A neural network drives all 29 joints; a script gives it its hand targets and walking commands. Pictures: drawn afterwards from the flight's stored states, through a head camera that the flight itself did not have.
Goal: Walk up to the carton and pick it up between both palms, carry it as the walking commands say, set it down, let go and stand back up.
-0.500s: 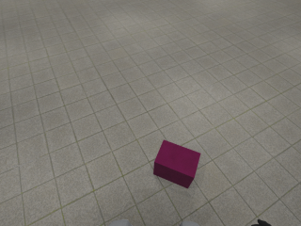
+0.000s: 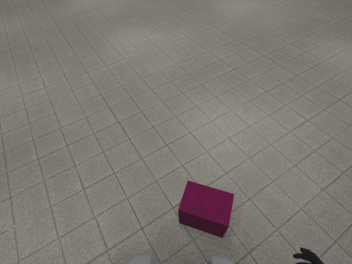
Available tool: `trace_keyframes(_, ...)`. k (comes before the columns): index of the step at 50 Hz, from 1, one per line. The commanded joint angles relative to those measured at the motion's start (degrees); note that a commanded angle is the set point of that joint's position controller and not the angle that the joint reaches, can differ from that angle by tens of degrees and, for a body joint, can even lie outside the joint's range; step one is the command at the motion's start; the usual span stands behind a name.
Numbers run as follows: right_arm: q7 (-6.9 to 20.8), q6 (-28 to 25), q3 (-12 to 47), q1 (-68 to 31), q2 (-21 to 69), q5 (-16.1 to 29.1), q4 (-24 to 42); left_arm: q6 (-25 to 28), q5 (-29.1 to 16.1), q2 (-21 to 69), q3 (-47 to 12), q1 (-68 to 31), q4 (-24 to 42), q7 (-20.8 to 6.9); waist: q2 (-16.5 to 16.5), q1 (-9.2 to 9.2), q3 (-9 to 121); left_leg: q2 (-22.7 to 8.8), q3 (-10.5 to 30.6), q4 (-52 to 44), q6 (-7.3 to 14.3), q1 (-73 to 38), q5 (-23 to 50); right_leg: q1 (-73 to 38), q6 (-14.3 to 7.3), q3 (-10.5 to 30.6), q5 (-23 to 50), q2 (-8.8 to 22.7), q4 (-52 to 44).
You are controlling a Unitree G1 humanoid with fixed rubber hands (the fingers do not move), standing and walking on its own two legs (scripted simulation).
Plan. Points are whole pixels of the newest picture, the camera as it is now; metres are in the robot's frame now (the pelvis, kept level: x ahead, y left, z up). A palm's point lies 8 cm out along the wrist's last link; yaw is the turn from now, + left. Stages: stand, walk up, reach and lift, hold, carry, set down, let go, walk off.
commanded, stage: walk up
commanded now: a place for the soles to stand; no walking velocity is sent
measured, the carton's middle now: (205, 209) +0.46 -0.11 -0.65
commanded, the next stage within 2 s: none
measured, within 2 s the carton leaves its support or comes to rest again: neither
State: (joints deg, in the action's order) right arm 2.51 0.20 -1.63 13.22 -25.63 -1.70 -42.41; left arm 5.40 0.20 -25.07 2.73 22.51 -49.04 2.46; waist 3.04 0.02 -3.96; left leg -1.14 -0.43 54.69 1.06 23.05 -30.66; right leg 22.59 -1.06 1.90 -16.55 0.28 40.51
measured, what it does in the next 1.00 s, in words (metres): steps on the spot: left foot, then right foot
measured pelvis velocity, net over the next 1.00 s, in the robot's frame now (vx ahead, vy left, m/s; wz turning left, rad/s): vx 0.00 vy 0.03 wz -0.13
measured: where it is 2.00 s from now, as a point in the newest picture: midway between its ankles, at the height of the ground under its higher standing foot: outside the picture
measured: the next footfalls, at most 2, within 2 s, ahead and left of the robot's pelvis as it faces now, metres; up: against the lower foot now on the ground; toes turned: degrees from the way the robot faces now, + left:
left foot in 0.08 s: +0.11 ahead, +0.18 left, +0.00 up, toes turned -14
right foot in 0.36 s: +0.03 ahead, -0.10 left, +0.00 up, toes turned -9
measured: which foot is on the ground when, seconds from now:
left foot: up 0.00-0.06, down 0.08-1.00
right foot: down 0.00-0.10, up 0.12-0.34, down 0.36-1.00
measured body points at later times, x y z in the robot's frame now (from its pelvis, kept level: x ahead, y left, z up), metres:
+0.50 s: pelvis +0.01 +0.02 -0.01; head +0.05 +0.01 +0.44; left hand +0.10 +0.36 -0.10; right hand +0.10 -0.31 -0.11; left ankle +0.03 +0.15 -0.70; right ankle +0.03 -0.11 -0.72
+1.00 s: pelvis +0.00 +0.03 +0.00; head +0.04 +0.02 +0.44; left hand +0.12 +0.36 -0.10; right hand +0.08 -0.30 -0.11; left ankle +0.04 +0.15 -0.72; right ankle -0.01 -0.10 -0.70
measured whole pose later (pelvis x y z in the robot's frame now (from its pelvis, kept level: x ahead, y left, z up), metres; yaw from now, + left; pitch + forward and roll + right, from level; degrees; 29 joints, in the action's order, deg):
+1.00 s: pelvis +0.00 +0.03 +0.00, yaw -8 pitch -1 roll -1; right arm 1.4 1.0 -1.6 11.7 -25.2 -1.4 -42.8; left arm 3.6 0.5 -25.3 2.5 15.4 -49.1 2.7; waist 2.3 0.0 -6.2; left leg -3.2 -2.0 44.2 0.8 22.4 -21.3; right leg 22.4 -0.6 1.6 -27.8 -0.9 47.7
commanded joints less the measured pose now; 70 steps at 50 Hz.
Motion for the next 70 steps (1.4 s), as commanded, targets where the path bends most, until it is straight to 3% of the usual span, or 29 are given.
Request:
trace_keyframes(1,-1.04,-0.32,-5.29,0.86,-8.6,0.5,2.67,-1.06,0.17,-16.77,3.39,-2.89,5.89,0.08,-14.06,0.48,0.13,0.83,-1.34,-9.77,1.13,-2.67,2.97,2.79,-10.85,17.9,10.27,10.66,-11.22)
trace_keyframes(3,-1.76,-1.16,-6.04,5.26,-9.87,0.08,0.41,-2.1,-0.59,-13.28,1.88,-5.95,6.35,-0.14,-9.21,3.72,1.93,0.79,-0.07,-23.48,1.86,-13.32,9.75,8.42,-6.07,11.66,11.56,6.35,-2.27)
trace_keyframes(5,-2.36,-1.33,-6.65,1.61,-16.29,-0.34,2.19,-2.45,-0.61,-8.24,0.88,-5.34,6.25,0.69,9.79,3.03,0.26,-18.8,26.85,-38.06,7.24,-12.67,1.48,19.73,-0.88,1.36,-12.94,-4.59,16.24)
trace_keyframes(7,-2.46,-1.08,-6.13,-2.43,-15.21,0.91,3.3,-3.53,0.07,-12.83,2.64,-2.53,3.31,0.8,2.08,1.5,0.35,-19.73,20.84,-35.6,11.37,-5.3,8.78,11.9,0.0,2.97,-14.04,-0.74,22.86)
trace_keyframes(15,-1.49,0.48,-5.46,-3.44,-11.53,0.27,4.29,-0.9,-0.36,-9.63,1.92,1.02,1.19,0.34,7.16,-0.31,7.25,-11.09,3.86,-16.69,8.89,-13.88,35.55,-1.9,0.77,-8.25,-0.23,-2.1,-6.29)
trace_keyframes(17,-1.71,0.77,-4.32,-3.55,-8.18,0.88,5.02,-0.27,0.77,-13.61,3.22,1.97,0.6,0.96,-0.4,-1.32,6.61,-7.87,0.4,-6.09,4.33,-4.7,27.17,-8.27,-2.78,6.23,7.82,3.16,-12.06)
trace_keyframes(18,-1.85,0.69,-3.99,-4.58,-6.87,1.35,6.48,-0.03,1.19,-19.14,4.14,1.34,1.37,1.08,-10.53,-1.0,3.31,-1.8,-1.18,1.67,0.32,7.03,14.17,-9.62,-8.98,26.59,17.33,14.12,-14.3)
trace_keyframes(19,-2.12,1.45,-4.2,-6.63,-8.44,1.0,6.59,-0.02,0.45,-19.81,3.96,1.3,1.76,1.04,-8.72,-1.34,1.87,-1.38,3.04,2.93,0.44,8.18,-3.93,-6.72,-14.41,30.8,20.09,18.64,-14.34)
trace_keyframes(25,-1.53,-0.3,-5.56,0.07,-8.54,0.63,1.93,-1.34,-0.01,-15.52,2.09,-7.01,3.74,0.82,-9.51,3.11,1.13,-0.01,-0.48,-17.58,1.94,-8.06,8.95,3.29,-8.36,16.49,17.55,9.58,-5.36)
trace_keyframes(27,-2.19,-1.12,-6.55,2.56,-13.79,-0.4,0.81,-1.46,-0.63,-10.84,0.68,-7.29,4.91,0.65,1.44,3.39,6.38,-10.75,13.85,-26.48,6.35,-17.13,14.44,9.32,-2.64,5.51,14.12,2.2,10.16)
trace_keyframes(29,-2.01,-1.3,-5.85,-1.63,-15.02,0.34,2.9,-2.18,-0.21,-11.59,1.3,-6.43,3.66,1.01,4.73,2.87,5.34,-21.8,21.91,-29.57,14.77,-11.99,21.06,10.13,-0.21,-0.89,-19.14,-1.51,18.01)
trace_keyframes(33,-1.64,0.23,-5.12,-7.61,-12.75,-0.12,3.22,-1.28,-0.29,-10.87,1.73,1.27,0.48,-0.11,6.5,-1.96,1.75,-11.29,5.75,-23.18,8.19,-4.67,14.63,-1.6,-0.44,-7.59,-3.34,-1.58,-1.21)
trace_keyframes(35,-1.41,0.79,-4.69,-4.98,-9.47,0.44,3.65,-0.55,0.36,-12.65,2.61,1.82,-0.06,0.57,0.84,-1.12,5.43,-7.83,1.61,-13.17,4.87,-5.03,17.05,-5.63,-1.74,1.19,3.45,0.46,-7.76)
trace_keyframes(37,-1.32,1.28,-4.74,-6.68,-8.67,0.6,5.32,-0.24,0.9,-19.31,3.68,0.01,1.06,0.93,-8.72,-0.64,2.45,-0.85,0.88,-4.2,0.2,6.07,3.92,-6.34,-10.64,28.15,4.85,14.0,-13.27)
trace_keyframes(39,-1.31,1.24,-4.97,-6.85,-9.15,0.14,4.59,-0.38,1.03,-19.26,3.3,-3.77,2.32,1.24,-5.07,0.68,-0.51,-1.64,3.55,-3.3,0.85,3.73,-2.99,-0.31,-13.44,29.52,3.49,16.47,-13.46)
trace_keyframes(41,-1.08,0.14,-5.35,-3.72,-9.12,0.31,2.3,-0.82,0.58,-17.4,2.55,-8.06,2.59,1.14,-5.47,2.87,-1.36,-0.98,1.16,-13.14,1.51,-5.38,4.0,6.63,-9.89,22.02,4.74,11.4,-9.64)
trace_keyframes(43,-1.42,-0.8,-6.31,0.57,-12.74,-0.32,1.11,-1.06,-0.18,-12.76,1.17,-8.99,3.81,0.79,0.99,4.25,2.66,-7.46,9.35,-23.73,4.73,-14.07,8.7,10.68,-3.69,9.55,10.22,3.69,2.38)
trace_keyframes(45,-1.58,-1.06,-6.13,-1.7,-15.29,-0.01,2.64,-1.51,-0.17,-11.4,1.06,-7.21,3.52,1.02,7.03,3.39,4.24,-20.18,22.05,-30.86,12.74,-13.59,12.75,12.21,-0.62,-1.43,-14.6,-2.86,16.26)
trace_keyframes(46,-1.37,-0.98,-5.89,-2.38,-14.7,0.31,2.81,-1.81,-0.19,-12.66,1.33,-6.1,3.3,1.1,4.3,2.8,3.35,-21.3,20.76,-30.92,14.7,-9.34,14.78,9.15,-0.5,-0.95,-19.18,-0.96,18.31)
trace_keyframes(50,-1.3,0.35,-4.94,-8.11,-11.52,0.34,3.46,-0.31,0.01,-11.54,1.94,3.94,-0.7,0.33,4.98,-2.64,4.35,-9.96,4.15,-18.73,6.7,-6.99,19.17,-3.74,-0.58,-6.58,0.62,-2.16,-4.4)
trace_keyframes(52,-1.32,0.72,-4.21,-6.33,-8.04,0.76,4.64,0.15,1.07,-17.16,3.45,1.49,0.3,1.03,-8.25,-1.19,4.36,-3.07,-1.4,-3.14,0.98,3.39,15.7,-8.07,-6.63,20.72,8.94,9.98,-11.12)
trace_keyframes(53,-1.5,1.16,-4.62,-8.38,-8.88,0.92,5.36,0.2,0.73,-18.98,3.4,0.98,1.27,0.99,-7.66,-1.19,2.16,-1.27,1.16,-3.64,-0.13,6.41,2.4,-6.73,-11.92,29.47,13.05,14.94,-11.92)
trace_keyframes(55,-1.42,1.04,-4.91,-7.56,-8.84,0.46,4.47,0.14,0.83,-18.85,2.87,-3.05,1.7,1.23,-5.52,0.45,0.81,-2.06,3.22,-3.96,0.75,2.58,-3.04,-1.17,-13.19,27.93,12.86,15.96,-11.45)
trace_keyframes(59,-1.57,-0.86,-6.01,-0.79,-11.94,0.06,1.55,-0.48,-0.34,-13.52,1.03,-7.97,3.88,1.11,-1.27,3.71,5.2,-7.15,7.52,-20.02,4.65,-14.53,18.29,7.18,-4.77,11.25,16.41,4.91,1.98)
trace_keyframes(62,-1.55,-0.95,-5.36,-3.98,-13.48,0.73,2.75,-1.33,-0.61,-12.02,0.69,-4.93,2.67,1.12,5.02,1.51,6.3,-19.21,15.71,-25.98,14.1,-11.66,24.49,5.1,-0.49,-3.29,-14.16,-1.43,12.87)
trace_keyframes(64,-1.44,-0.41,-4.9,-6.48,-12.89,0.39,2.4,-0.89,-0.33,-10.75,0.98,-0.88,1.5,0.74,5.76,-1.1,3.63,-15.55,9.92,-24.23,10.83,-6.57,20.58,-0.38,-1.35,-3.87,-10.86,-0.63,1.58)
trace_keyframes(65,-1.49,0.17,-4.68,-7.72,-12.12,0.37,2.81,-0.33,0.27,-11.59,1.46,0.74,0.48,0.65,4.13,-1.93,3.93,-11.63,5.99,-20.38,7.5,-5.45,18.67,-3.37,-2.12,-1.67,-1.01,-0.39,-3.52)
trace_keyframes(68,-1.54,1.1,-4.29,-8.88,-8.77,1.0,4.43,0.11,0.57,-18.24,2.86,-0.13,0.51,0.98,-8.47,-1.26,3.34,-1.21,0.99,-5.37,0.39,4.27,3.92,-5.52,-11.26,28.01,10.27,13.68,-11.65)
trace_keyframes(70,-1.22,1.01,-4.89,-6.21,-9.39,0.34,3.06,-0.18,0.81,-19.03,2.92,-4.65,1.71,1.17,-6.98,0.9,1.78,-1.55,2.89,-6.13,1.03,-0.03,-1.55,0.88,-12.77,28.31,4.24,15.29,-12.06)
